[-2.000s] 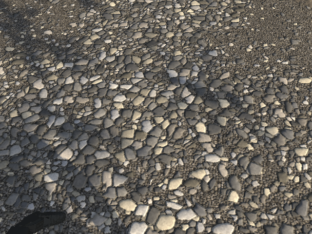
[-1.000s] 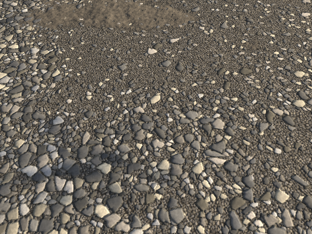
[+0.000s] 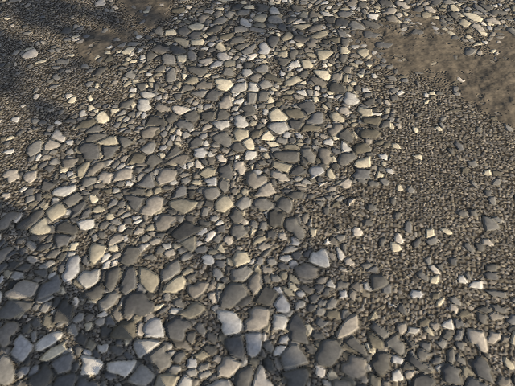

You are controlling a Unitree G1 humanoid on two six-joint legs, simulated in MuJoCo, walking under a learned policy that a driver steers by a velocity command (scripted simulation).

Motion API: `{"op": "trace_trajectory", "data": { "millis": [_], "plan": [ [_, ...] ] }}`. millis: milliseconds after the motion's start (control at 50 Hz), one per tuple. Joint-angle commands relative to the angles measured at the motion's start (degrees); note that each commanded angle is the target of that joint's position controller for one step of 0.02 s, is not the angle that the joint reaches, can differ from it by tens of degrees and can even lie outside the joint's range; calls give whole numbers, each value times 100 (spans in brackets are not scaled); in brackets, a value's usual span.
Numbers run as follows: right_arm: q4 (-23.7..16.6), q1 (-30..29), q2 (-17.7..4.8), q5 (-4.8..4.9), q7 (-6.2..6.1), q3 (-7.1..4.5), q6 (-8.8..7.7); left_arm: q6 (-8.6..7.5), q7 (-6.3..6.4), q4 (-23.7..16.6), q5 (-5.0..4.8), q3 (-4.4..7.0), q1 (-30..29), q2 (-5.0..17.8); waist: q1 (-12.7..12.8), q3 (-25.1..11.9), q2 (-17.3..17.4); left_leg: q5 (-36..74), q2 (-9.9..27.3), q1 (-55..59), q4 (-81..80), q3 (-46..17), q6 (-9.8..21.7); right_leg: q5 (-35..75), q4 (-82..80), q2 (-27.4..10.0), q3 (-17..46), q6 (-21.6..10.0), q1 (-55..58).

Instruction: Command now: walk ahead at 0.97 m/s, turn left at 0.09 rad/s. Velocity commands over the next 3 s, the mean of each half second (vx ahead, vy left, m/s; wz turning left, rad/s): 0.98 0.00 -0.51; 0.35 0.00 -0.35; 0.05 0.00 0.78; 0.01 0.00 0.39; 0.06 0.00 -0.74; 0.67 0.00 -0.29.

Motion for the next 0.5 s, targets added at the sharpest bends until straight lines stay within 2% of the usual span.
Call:
{"op": "trace_trajectory", "data": {
  "millis": [20, 40, 60, 100, 120, 160, 220, 260, 280, 300, 320, 340, 360, 380, 400, 420, 440, 460, 480, 500],
  "plan": [
    [-317, -233, -263, -75, -10, -76, -320, 233, 10, -142, -31, 194, 564, 714, 265, -160, -2, -341, 1834, 477, -2587, -2576, 674, 396, -212, -683, 180, -9, -1315],
    [-180, -149, -208, -22, -13, -56, -366, 343, 12, -121, -17, 172, 507, 579, 277, -3, 102, -36, 1707, 202, -2645, -2044, 521, 495, -410, -723, 158, 35, -1384],
    [-99, -60, -276, -14, -34, -77, -411, 397, 20, -187, 16, 138, 247, 471, 187, 178, 131, 347, 1574, 71, -2768, -1567, 358, 831, -615, -669, 130, 84, -1593],
    [-9, 118, -350, -43, -102, -103, -483, 374, 3, -378, 82, 117, -369, 440, -61, 398, 142, 1415, 1290, 133, -2963, -703, -13, 1651, -1506, -468, 29, 136, -1862],
    [20, 179, -364, -68, -146, -94, -508, 324, -19, -435, 84, 117, -577, 437, -156, 407, 202, 1733, 1200, 233, -3026, -424, -152, 2143, -2049, -348, -96, 172, -1867],
    [105, 375, -384, -77, -240, -65, -552, 210, -126, -489, 77, 115, -969, 414, -361, 343, 40, 2334, 1119, 645, -3129, -10, -489, 3059, -3018, -136, -517, 132, -1692],
    [322, 725, -561, -56, -360, -62, -519, 84, -336, -637, 24, 89, -1460, 278, -536, 345, 144, 3448, 1356, 1634, -3184, 232, -836, 3586, -4154, 184, -902, -50, -1595],
    [355, 718, -791, -118, -455, -93, -391, 49, -469, -698, 10, 179, -1476, 468, -404, 89, 461, 5645, 1497, 2569, -2674, 400, -1018, 3257, -4534, 621, -1338, -232, -1439],
    [343, 675, -955, -164, -532, -134, -291, 77, -503, -721, -16, 243, -1325, 594, -219, -145, 681, 6903, 1619, 2975, -2214, 450, -1081, 2905, -4516, 816, -1542, -311, -1242],
    [291, 514, -1120, -203, -622, -193, -181, 156, -503, -676, -54, 319, -871, 741, 136, -404, 940, 8121, 1768, 3176, -1533, 475, -1108, 2373, -4374, 981, -1664, -383, -842],
    [189, 185, -1250, -243, -680, -249, -85, 272, -471, -487, -77, 449, 73, 1009, 698, -789, 1094, 8983, 1897, 3049, -451, 441, -1094, 1883, -4132, 1048, -1632, -521, 5],
    [-15, -437, -1359, -273, -666, -289, -51, 407, -382, -48, -58, 633, 1772, 1389, 1525, -1357, 984, 8937, 1906, 2215, 1307, 296, -1017, 1694, -4047, 815, -1049, -819, 1722],
    [-132, -1070, -933, -172, -530, -179, -140, 535, -251, 313, -28, 648, 2815, 1474, 2038, -1253, -179, 4264, 954, 843, 4128, 428, -976, 2006, -4558, 517, -495, -1016, 2957],
    [-494, -171, 388, -96, -317, 190, -378, 436, -276, 309, 240, 523, 2339, 1318, 711, -1323, -2410, -1964, 102, -2273, 6331, -670, -1153, 897, -4200, -38, 1591, -1863, 4530],
    [-761, -9, 72, 192, -159, 287, -645, 361, -253, -89, 363, 455, 1673, 1004, 561, -2036, -1694, -1606, 210, -3112, 6294, -1523, -756, -2023, -5889, -811, 4020, -2389, 4700],
    [-876, -619, -454, 265, -105, 186, -763, 295, -236, -256, 337, 454, 1526, 806, 627, -1439, -487, -895, 483, -2964, 5416, -1577, -386, -2558, -6772, -808, 4240, -2010, 3963],
    [-930, -724, -462, 214, -116, 163, -779, 222, -277, -324, 308, 442, 1081, 816, 133, -751, 624, -450, 703, -2692, 4643, -1504, -334, -2255, -6971, -763, 4046, -1819, 2820],
    [-835, -692, -401, 43, -169, 175, -728, 148, -301, -445, 274, 439, 681, 821, -128, -422, 940, -269, 864, -2260, 4102, -1563, -423, -1702, -6989, -492, 3738, -1827, 1932],
    [-789, -585, -461, -35, -220, 135, -655, 134, -270, -573, 285, 466, 297, 939, -353, -92, 859, -205, 962, -1936, 3790, -1587, -610, -663, -7042, -205, 3285, -1830, 1258],
    [-765, -554, -618, -56, -283, 83, -576, 139, -240, -628, 257, 469, 91, 941, -476, 72, 723, -198, 1049, -1703, 3434, -1514, -806, 658, -7002, 11, 2805, -1774, 817]
  ]
}}
Next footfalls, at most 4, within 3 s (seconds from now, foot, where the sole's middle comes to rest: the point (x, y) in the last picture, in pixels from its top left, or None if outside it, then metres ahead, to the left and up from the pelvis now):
0.34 right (325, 360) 0.53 -0.12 -0.75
0.74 left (316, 234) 0.91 -0.13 -0.75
1.12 right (373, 266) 0.80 -0.28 -0.75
1.56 left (277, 251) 0.85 -0.01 -0.75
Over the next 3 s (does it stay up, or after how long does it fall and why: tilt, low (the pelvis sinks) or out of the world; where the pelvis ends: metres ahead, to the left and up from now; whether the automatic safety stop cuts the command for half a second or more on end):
stays up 0.98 -0.30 0.01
